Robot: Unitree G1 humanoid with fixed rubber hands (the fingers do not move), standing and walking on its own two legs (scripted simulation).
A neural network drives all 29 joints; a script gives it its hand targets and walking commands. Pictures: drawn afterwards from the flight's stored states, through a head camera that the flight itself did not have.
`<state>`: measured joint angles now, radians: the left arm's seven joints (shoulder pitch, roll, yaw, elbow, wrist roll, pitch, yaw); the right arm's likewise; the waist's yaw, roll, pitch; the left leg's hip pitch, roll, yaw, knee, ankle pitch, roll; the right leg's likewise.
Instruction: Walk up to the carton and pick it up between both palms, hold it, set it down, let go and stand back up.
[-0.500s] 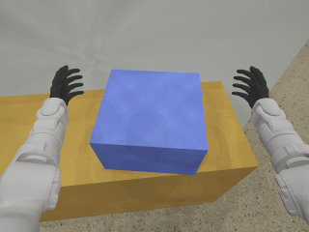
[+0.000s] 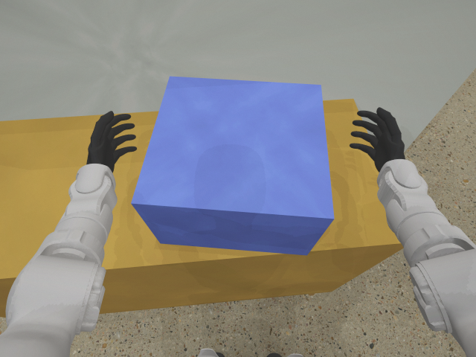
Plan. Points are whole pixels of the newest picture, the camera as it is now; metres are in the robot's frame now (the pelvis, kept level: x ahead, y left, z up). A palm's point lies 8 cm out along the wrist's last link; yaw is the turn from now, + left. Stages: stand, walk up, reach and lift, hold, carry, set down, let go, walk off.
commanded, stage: reach and lift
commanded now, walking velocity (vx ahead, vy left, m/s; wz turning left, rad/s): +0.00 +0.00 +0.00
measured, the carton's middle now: (238, 166) +0.49 +0.04 -0.04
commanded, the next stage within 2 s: none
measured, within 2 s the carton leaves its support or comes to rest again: neither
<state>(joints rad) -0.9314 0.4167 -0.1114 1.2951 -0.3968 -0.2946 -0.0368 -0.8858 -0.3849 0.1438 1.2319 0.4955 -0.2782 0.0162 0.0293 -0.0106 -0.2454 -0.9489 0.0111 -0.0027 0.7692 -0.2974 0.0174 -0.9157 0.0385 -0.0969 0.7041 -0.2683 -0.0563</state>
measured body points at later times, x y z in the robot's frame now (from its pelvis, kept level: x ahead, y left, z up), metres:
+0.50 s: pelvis -0.01 +0.00 -0.03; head +0.13 +0.01 +0.40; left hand +0.45 +0.26 +0.01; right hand +0.47 -0.20 +0.00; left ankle +0.02 +0.10 -0.70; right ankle +0.02 -0.09 -0.70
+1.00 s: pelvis -0.01 +0.01 -0.03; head +0.12 +0.02 +0.40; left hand +0.45 +0.25 +0.01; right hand +0.47 -0.17 +0.01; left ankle +0.02 +0.10 -0.70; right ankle +0.02 -0.09 -0.70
